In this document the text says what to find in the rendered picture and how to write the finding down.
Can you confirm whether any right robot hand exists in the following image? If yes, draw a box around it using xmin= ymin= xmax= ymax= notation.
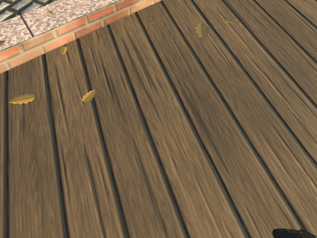
xmin=272 ymin=228 xmax=317 ymax=238

